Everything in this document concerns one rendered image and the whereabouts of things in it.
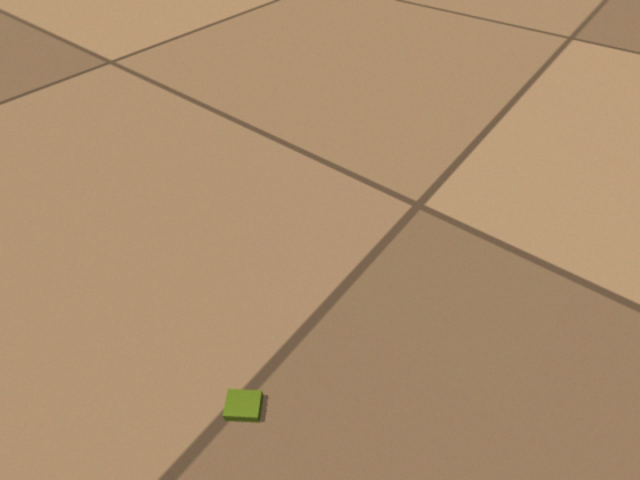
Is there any small box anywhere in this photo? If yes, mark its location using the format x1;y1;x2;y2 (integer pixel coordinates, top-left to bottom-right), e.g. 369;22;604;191
222;389;263;423

